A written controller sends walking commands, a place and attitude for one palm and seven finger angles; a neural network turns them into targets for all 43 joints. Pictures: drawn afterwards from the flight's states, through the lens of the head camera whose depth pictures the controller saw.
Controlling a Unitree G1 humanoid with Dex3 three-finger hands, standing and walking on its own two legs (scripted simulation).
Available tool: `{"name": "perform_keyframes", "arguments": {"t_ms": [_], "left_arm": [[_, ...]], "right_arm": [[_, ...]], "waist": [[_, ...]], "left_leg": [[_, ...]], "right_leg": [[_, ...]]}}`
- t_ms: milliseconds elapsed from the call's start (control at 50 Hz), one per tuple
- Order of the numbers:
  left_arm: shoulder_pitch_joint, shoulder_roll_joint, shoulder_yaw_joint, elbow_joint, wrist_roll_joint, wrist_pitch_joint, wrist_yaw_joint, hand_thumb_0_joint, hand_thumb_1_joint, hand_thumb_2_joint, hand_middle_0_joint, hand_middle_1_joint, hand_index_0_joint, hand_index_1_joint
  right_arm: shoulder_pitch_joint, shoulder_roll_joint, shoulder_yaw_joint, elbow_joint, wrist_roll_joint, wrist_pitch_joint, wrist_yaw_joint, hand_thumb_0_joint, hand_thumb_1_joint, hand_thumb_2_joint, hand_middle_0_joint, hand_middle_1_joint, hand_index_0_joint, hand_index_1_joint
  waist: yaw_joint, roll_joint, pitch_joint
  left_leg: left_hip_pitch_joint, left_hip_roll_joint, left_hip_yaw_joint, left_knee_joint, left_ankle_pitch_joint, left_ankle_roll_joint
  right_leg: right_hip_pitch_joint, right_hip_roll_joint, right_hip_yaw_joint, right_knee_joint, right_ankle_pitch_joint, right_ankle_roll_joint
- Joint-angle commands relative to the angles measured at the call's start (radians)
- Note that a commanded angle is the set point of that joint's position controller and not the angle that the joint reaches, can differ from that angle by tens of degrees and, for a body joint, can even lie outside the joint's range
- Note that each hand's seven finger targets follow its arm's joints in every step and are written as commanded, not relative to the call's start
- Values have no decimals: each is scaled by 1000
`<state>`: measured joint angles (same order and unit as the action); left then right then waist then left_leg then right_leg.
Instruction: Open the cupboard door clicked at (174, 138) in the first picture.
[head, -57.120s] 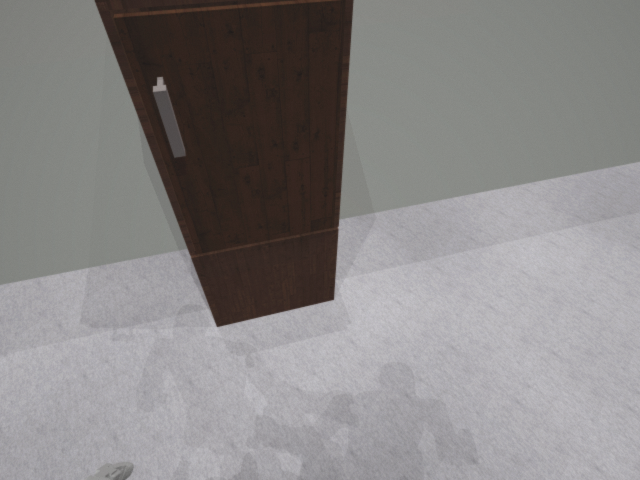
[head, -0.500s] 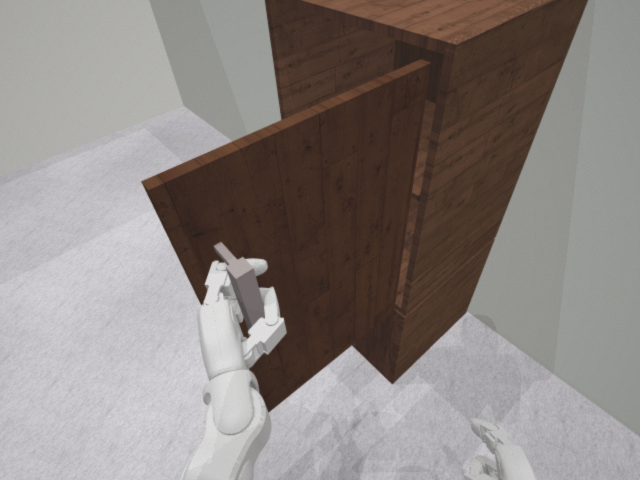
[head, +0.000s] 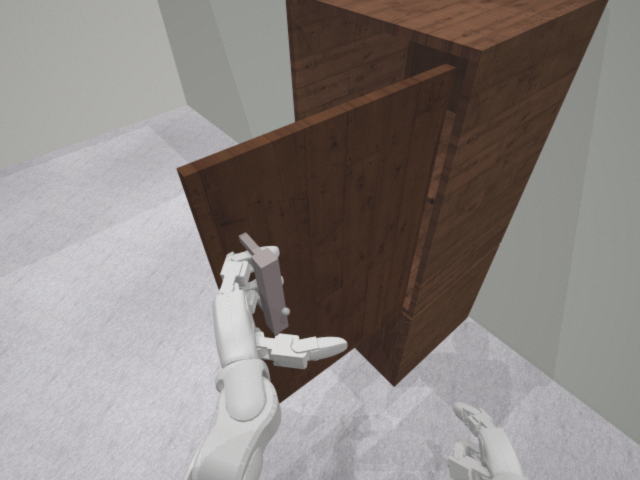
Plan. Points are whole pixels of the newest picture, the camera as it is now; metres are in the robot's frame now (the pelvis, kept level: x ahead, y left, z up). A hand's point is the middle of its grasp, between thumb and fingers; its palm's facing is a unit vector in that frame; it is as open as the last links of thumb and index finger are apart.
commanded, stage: open thumb and fingers to let go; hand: left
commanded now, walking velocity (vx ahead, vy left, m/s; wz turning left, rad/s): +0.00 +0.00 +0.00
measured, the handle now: (262, 284) +0.33 +0.10 +0.10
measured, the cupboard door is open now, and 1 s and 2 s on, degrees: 87 88 87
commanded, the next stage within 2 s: slide the hand sideways off the handle in 0.22 s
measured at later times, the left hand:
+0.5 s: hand (279, 333) +0.26 +0.07 +0.09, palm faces -0.10 -0.99 -0.08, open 16.0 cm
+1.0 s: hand (262, 347) +0.24 +0.08 +0.09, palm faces -0.08 -1.00 +0.00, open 16.0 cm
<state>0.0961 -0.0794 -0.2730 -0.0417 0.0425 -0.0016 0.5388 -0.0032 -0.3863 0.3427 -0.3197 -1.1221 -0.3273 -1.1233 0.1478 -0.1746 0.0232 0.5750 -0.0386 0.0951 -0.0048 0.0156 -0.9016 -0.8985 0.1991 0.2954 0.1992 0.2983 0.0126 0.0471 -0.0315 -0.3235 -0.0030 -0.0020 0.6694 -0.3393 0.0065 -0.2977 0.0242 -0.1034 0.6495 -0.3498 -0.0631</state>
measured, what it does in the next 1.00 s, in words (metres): stands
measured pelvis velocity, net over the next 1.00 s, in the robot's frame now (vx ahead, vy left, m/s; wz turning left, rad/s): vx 0.00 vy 0.01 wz -0.04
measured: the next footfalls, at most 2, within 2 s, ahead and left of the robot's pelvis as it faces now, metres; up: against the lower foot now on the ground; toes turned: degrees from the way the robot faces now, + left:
none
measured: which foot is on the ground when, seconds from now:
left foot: down 0.00-1.00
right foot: down 0.00-1.00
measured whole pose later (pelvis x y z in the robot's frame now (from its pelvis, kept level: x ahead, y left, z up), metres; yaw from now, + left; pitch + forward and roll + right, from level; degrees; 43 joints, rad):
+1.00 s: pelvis +0.00 +0.01 +0.00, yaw -2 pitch +0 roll +0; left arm 0.30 0.09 -0.17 -0.21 -0.09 -0.07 0.04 -0.01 -0.50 0.30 -0.21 -0.33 -0.21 -0.33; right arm 0.21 -0.20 0.06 0.49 0.01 0.01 -0.01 0.02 -0.90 -0.90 0.20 0.30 0.20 0.30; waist 0.01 0.04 -0.03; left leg -0.32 0.00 0.04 0.67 -0.35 0.02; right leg -0.32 0.03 -0.06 0.66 -0.35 -0.05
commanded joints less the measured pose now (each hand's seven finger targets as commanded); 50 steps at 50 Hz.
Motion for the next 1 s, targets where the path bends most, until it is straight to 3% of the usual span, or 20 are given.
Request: {"name": "perform_keyframes", "arguments": {"t_ms": [0,120,160,180,300,320,340,380,400,440,480,520,580,620,660,720,760,840,940,980], "left_arm": [[-233,-94,18,-211,20,-45,32,0,-500,300,-225,-750,-225,-750],[-276,-155,-34,-193,33,-25,47,0,-500,300,-175,-450,-175,-450],[-307,-151,-30,-180,36,-18,55,0,-500,300,-158,-350,-158,-350],[-306,-145,-17,-183,32,-16,59,0,-500,300,-150,-300,-150,-300],[-332,-167,-33,-174,28,-4,63,0,-500,300,-150,-300,-150,-300],[-321,-79,-237,-165,113,-51,-151,0,-500,300,-150,-300,-150,-300],[-374,-5,-154,-217,68,-104,-263,0,-500,300,-150,-300,-150,-300],[-369,76,-113,-254,35,-158,-394,0,-500,300,-150,-300,-150,-300],[-381,66,-128,-246,9,-171,-453,0,-500,300,-150,-300,-150,-300],[-373,54,-109,-230,-61,-175,-533,0,-500,300,-150,-300,-150,-300],[-315,37,-50,-190,-141,-151,-537,0,-500,300,-150,-300,-150,-300],[-290,53,7,-193,-175,-127,-510,0,-500,300,-150,-300,-150,-300],[-225,80,57,-236,-156,-120,-446,0,-500,300,-150,-300,-150,-300],[-163,108,81,-249,-127,-126,-416,0,-500,300,-150,-300,-150,-300],[-137,139,98,-261,-95,-131,-401,0,-500,300,-150,-300,-150,-300],[-130,164,119,-283,-89,-136,-403,0,-500,300,-150,-300,-150,-300],[-96,193,150,-297,-92,-137,-411,0,-500,300,-150,-300,-150,-300],[-42,188,159,-342,-120,-131,-442,0,-500,300,-150,-300,-150,-300],[123,218,209,-395,-151,-133,-474,0,-500,300,-150,-300,-150,-300],[181,214,201,-426,-152,-145,-490,0,-500,300,-150,-300,-150,-300]], "right_arm": [[-150,-81,-25,-165,0,-44,-4,0,-900,-900,200,300,200,300],[-153,-84,-28,-160,1,-44,8,0,-900,-900,200,300,200,300],[-157,-85,-27,-152,1,-44,10,0,-900,-900,200,300,200,300],[-158,-87,-29,-154,1,-44,10,0,-900,-900,200,300,200,300],[-162,-85,-29,-147,5,-47,15,0,-900,-900,200,300,200,300],[-70,-122,-28,-130,7,-39,22,0,-900,-900,200,300,200,300],[-48,-116,-34,-163,19,-48,11,0,-900,-900,200,300,200,300],[-52,-114,-26,-183,29,-56,-8,0,-900,-900,200,300,200,300],[-49,-111,-19,-189,34,-68,-13,0,-900,-900,200,300,200,300],[-58,-108,-7,-209,51,-94,-22,0,-900,-900,200,300,200,300],[-80,-109,0,-217,62,-118,-30,0,-900,-900,200,300,200,300],[-101,-116,7,-222,68,-132,-33,0,-900,-900,200,300,200,300],[-98,-111,3,-228,60,-149,-21,0,-900,-900,200,300,200,300],[-85,-110,2,-230,55,-148,-11,0,-900,-900,200,300,200,300],[-79,-114,-1,-233,51,-140,-3,0,-900,-900,200,300,200,300],[-83,-112,3,-242,48,-136,-2,0,-900,-900,200,300,200,300],[-87,-113,3,-243,48,-129,-6,0,-900,-900,200,300,200,300],[-87,-111,5,-253,52,-132,-11,0,-900,-900,200,300,200,300],[-64,-116,-3,-262,53,-144,-13,0,-900,-900,200,300,200,300],[-55,-116,-5,-270,54,-151,-11,0,-900,-900,200,300,200,300]], "waist": [[8,-109,-160],[3,-100,-164],[4,-91,-151],[7,-101,-181],[3,-115,-178],[-94,-159,-96],[-67,-146,-178],[-36,-59,-241],[-49,-60,-234],[-47,-48,-199],[-35,-103,-134],[-16,-126,-108],[16,-99,-147],[25,-117,-147],[28,-110,-140],[18,-94,-108],[26,-78,-107],[20,-46,-115],[24,-108,-143],[23,-90,-134]], "left_leg": [[58,-5,-19,-56,183,15],[56,5,-32,-56,183,11],[48,6,-39,-58,167,8],[53,5,-34,-57,168,10],[48,8,-39,-54,158,7],[83,4,-38,-60,181,23],[73,1,-37,-57,201,29],[89,-7,-28,-53,218,30],[95,-8,-31,-51,207,32],[81,-8,-41,-64,144,30],[53,-1,-50,-86,70,23],[26,-4,-56,-109,2,16],[42,-4,-47,-121,36,15],[36,1,-35,-120,66,14],[30,2,-27,-117,81,15],[21,1,-15,-112,60,20],[20,0,-8,-113,62,20],[31,-2,2,-108,88,19],[20,-2,8,-90,155,20],[15,-3,11,-80,173,22]], "right_leg": [[8,-49,76,-133,181,25],[-24,-33,46,-98,152,16],[-36,-30,41,-96,125,12],[-31,-30,43,-95,125,15],[-43,-28,39,-91,104,14],[-82,-31,78,-83,193,22],[-47,-31,72,-61,246,21],[-8,-36,84,-42,289,14],[-19,-36,81,-46,276,16],[-40,-28,72,-63,190,15],[-55,-19,57,-95,93,22],[-59,-20,55,-113,1,26],[-31,-22,55,-102,25,24],[-18,-22,58,-98,54,24],[-11,-23,64,-97,68,20],[-23,-25,77,-110,52,24],[-10,-25,86,-123,47,22],[3,-23,86,-120,97,25],[45,-24,88,-105,219,36],[44,-27,91,-96,258,38]]}}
